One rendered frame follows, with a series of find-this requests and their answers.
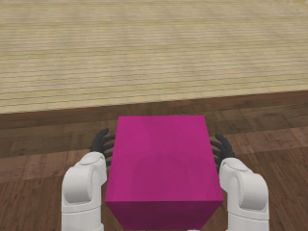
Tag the carton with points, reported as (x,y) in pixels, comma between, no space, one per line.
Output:
(163,174)

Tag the robot right hand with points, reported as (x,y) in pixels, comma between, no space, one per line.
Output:
(225,150)

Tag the right robot forearm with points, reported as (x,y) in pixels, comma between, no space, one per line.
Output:
(247,196)

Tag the left robot forearm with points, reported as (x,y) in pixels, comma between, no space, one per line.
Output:
(81,194)

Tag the robot left hand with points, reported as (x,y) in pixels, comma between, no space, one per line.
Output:
(98,144)

